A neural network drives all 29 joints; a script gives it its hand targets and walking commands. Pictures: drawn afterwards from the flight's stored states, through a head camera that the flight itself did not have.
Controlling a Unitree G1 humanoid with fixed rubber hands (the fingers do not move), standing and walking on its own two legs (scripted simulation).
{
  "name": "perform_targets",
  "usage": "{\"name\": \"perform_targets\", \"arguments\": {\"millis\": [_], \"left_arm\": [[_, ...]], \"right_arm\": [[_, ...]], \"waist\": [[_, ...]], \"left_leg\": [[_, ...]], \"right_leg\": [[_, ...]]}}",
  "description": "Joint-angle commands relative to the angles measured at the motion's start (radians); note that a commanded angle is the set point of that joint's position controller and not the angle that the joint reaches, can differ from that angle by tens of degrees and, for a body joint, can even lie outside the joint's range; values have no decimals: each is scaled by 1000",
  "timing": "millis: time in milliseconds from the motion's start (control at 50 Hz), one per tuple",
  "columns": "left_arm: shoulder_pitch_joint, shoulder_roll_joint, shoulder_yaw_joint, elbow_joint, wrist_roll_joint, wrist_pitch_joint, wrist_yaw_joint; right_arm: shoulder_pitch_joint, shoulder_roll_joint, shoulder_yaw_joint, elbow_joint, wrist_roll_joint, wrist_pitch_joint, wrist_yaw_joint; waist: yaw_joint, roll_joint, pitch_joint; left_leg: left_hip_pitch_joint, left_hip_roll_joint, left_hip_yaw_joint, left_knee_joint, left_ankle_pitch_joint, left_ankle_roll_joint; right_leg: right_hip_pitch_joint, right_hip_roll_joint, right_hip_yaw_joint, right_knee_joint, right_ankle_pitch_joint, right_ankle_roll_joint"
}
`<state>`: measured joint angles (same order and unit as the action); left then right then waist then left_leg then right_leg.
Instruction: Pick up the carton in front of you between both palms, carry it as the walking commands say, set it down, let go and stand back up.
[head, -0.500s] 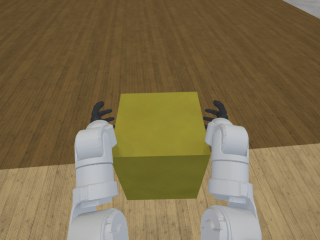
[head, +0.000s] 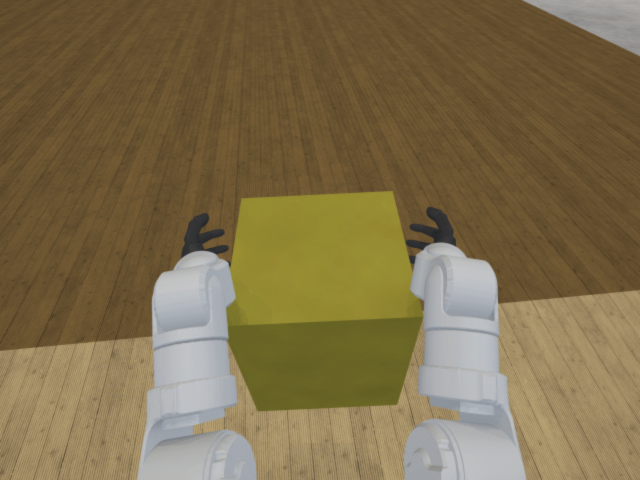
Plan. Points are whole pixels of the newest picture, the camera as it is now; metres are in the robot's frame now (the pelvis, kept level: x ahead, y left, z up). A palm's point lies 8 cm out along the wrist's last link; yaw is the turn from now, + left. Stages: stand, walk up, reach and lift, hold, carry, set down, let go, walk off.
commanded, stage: carry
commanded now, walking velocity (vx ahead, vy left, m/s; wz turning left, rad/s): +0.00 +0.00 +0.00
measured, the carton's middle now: (322, 305) +0.35 +0.00 +0.02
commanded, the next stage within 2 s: none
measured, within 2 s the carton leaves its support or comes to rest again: neither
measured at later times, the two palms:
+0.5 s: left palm (200, 280) +0.31 +0.15 +0.13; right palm (444, 274) +0.31 -0.14 +0.13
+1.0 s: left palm (200, 291) +0.29 +0.14 +0.13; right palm (448, 283) +0.30 -0.14 +0.13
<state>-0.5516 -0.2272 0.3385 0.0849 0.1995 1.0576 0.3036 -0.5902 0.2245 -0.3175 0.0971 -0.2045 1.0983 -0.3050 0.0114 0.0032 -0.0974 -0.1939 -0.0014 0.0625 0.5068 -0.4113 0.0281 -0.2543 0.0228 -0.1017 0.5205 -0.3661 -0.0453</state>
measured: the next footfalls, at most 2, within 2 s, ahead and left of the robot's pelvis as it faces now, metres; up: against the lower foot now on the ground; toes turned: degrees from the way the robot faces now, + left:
none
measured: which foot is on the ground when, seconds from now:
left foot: down 0.00-1.00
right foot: down 0.00-1.00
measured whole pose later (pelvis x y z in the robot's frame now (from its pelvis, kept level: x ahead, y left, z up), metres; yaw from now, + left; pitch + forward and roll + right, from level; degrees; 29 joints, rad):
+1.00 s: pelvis -0.03 +0.00 +0.00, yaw +0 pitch +0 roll +0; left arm -0.55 -0.23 0.33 0.08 0.19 1.07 0.30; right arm -0.58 0.23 -0.32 0.08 -0.21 1.09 -0.31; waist 0.01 0.00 -0.08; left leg -0.23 0.00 0.07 0.51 -0.37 0.02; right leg -0.29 0.02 -0.11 0.51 -0.32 -0.05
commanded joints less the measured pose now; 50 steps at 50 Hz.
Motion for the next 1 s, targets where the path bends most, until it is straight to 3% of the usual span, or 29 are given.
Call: {"name": "perform_targets", "arguments": {"millis": [0, 40, 60, 80, 100, 120, 160, 180, 240, 280, 300, 380, 400, 420, 440, 460, 480, 580, 660, 680, 720, 740, 800, 820, 840, 900, 940, 960, 980], "left_arm": [[-629, -855, -552, 52, -272, 28, -158], [-645, -862, -552, 19, -277, 18, -159], [-633, -862, -548, 42, -277, 26, -162], [-648, -883, -565, 37, -285, 23, -160], [-611, -880, -556, 72, -288, 27, -164], [-636, -876, -566, 41, -286, 19, -166], [-625, -871, -561, 50, -275, 16, -157], [-610, -851, -551, 49, -262, 19, -154], [-627, -881, -559, 17, -291, 16, -156], [-647, -892, -584, 13, -294, 17, -159], [-619, -886, -581, 18, -287, 19, -163], [-622, -848, -572, 5, -277, 15, -158], [-626, -851, -581, 11, -266, 17, -155], [-575, -828, -557, 48, -246, 25, -154], [-599, -868, -568, 11, -276, 23, -159], [-632, -863, -573, 1, -276, 22, -158], [-604, -865, -569, 29, -283, 23, -162], [-624, -848, -576, 17, -283, 16, -157], [-644, -863, -573, 12, -281, 20, -153], [-648, -859, -578, -8, -290, 16, -153], [-643, -846, -558, 0, -285, 16, -154], [-600, -850, -566, 43, -281, 25, -155], [-631, -864, -579, 12, -287, 22, -159], [-629, -860, -570, 4, -284, 21, -161], [-622, -855, -554, 55, -270, 26, -159], [-641, -871, -584, 15, -289, 21, -162], [-692, -880, -583, -9, -302, 17, -159], [-668, -882, -581, -2, -297, 17, -162], [-640, -850, -559, 26, -274, 20, -161]], "right_arm": [[-601, 837, 511, 21, 251, -16, 137], [-643, 861, 531, -4, 275, -20, 139], [-626, 855, 519, 7, 266, -21, 140], [-630, 855, 526, 2, 264, -22, 140], [-655, 847, 534, -28, 277, -28, 142], [-647, 863, 532, -3, 274, -24, 143], [-635, 861, 543, 20, 274, -22, 141], [-601, 845, 534, 28, 262, -20, 142], [-627, 877, 553, -9, 300, -24, 148], [-660, 880, 555, -27, 293, -30, 150], [-646, 874, 557, -35, 293, -26, 150], [-570, 856, 536, 35, 272, -17, 149], [-603, 862, 544, 19, 271, -23, 147], [-584, 832, 534, 12, 266, -18, 146], [-628, 855, 568, -50, 296, -27, 150], [-605, 862, 554, -5, 289, -22, 153], [-636, 853, 558, -27, 287, -24, 150], [-576, 849, 530, 31, 274, -21, 145], [-639, 866, 545, -7, 287, -28, 145], [-604, 866, 561, 0, 286, -20, 145], [-590, 852, 539, 4, 268, -20, 138], [-584, 839, 539, 11, 273, -22, 142], [-596, 844, 543, 9, 276, -19, 146], [-612, 869, 551, -17, 285, -22, 149], [-608, 836, 527, 19, 258, -15, 146], [-641, 863, 553, -22, 285, -27, 154], [-605, 879, 531, 28, 281, -19, 154], [-623, 872, 545, -2, 274, -23, 152], [-612, 861, 544, 32, 268, -16, 148]], "waist": [[0, -10, -289], [4, -3, -282], [-13, 3, -281], [2, -24, -273], [1, 9, -273], [0, -24, -269], [1, 10, -294], [2, -21, -281], [4, -40, -317], [2, 10, -333], [-1, 3, -326], [1, 8, -322], [0, 9, -311], [8, -39, -313], [0, -24, -318], [0, 10, -301], [-3, -1, -295], [-4, -5, -294], [-4, 24, -289], [2, -21, -296], [6, -24, -272], [7, 0, -307], [6, 25, -300], [2, -20, -314], [8, -15, -299], [-1, 10, -301], [-1, -12, -287], [3, 3, -270], [5, -33, -268]], "left_leg": [[44, 103, -93, -49, 217, 21], [65, 105, -84, -57, 261, 21], [48, 106, -99, -65, 230, 25], [35, 110, -91, -71, 195, 20], [26, 105, -84, -57, 154, 18], [18, 100, -93, -63, 149, 21], [27, 97, -76, -49, 201, 15], [31, 96, -86, -51, 210, 16], [31, 104, -90, -46, 218, 20], [31, 101, -79, -35, 223, 15], [26, 98, -85, -51, 185, 17], [17, 107, -84, -33, 255, 17], [25, 104, -90, -33, 248, 23], [35, 105, -91, -43, 212, 22], [34, 107, -85, -44, 202, 19], [35, 106, -80, -51, 191, 12], [39, 105, -91, -60, 191, 18], [34, 108, -87, -51, 232, 17], [12, 108, -101, -74, 192, 20], [36, 108, -98, -65, 227, 22], [20, 108, -90, -50, 250, 19], [41, 101, -85, -50, 262, 15], [18, 109, -87, -49, 219, 19], [33, 103, -84, -43, 224, 20], [18, 103, -84, -44, 224, 21], [25, 100, -81, -59, 176, 14], [21, 104, -93, -76, 143, 18], [15, 105, -92, -68, 158, 15], [-4, 96, -83, -68, 136, 10]], "right_leg": [[127, -143, 137, -70, 288, -28], [98, -135, 127, -62, 306, -26], [115, -138, 125, -70, 254, -27], [113, -132, 128, -72, 236, -22], [109, -141, 141, -92, 237, -27], [101, -144, 144, -100, 232, -27], [134, -153, 149, -78, 315, -35], [131, -152, 136, -73, 319, -36], [140, -146, 131, -73, 322, -31], [153, -151, 137, -57, 352, -39], [136, -156, 143, -67, 290, -37], [168, -155, 132, -48, 394, -33], [153, -153, 135, -55, 382, -37], [129, -162, 138, -62, 309, -32], [146, -147, 130, -74, 300, -28], [122, -149, 134, -77, 269, -29], [110, -144, 124, -70, 252, -24], [116, -145, 120, -66, 299, -19], [121, -134, 122, -77, 220, -27], [124, -141, 117, -68, 264, -28], [113, -148, 126, -65, 325, -23], [127, -156, 134, -52, 327, -28], [133, -151, 137, -68, 304, -29], [128, -152, 132, -65, 310, -30], [129, -161, 141, -67, 329, -35], [113, -156, 136, -86, 248, -36], [86, -138, 129, -87, 164, -27], [77, -144, 144, -102, 179, -31], [82, -151, 138, -107, 177, -28]]}}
